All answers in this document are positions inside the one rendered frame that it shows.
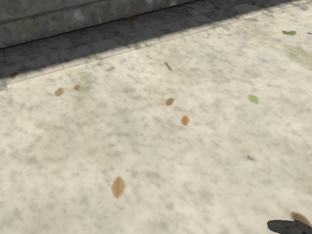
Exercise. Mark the right robot hand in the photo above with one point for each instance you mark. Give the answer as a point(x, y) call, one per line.
point(289, 227)

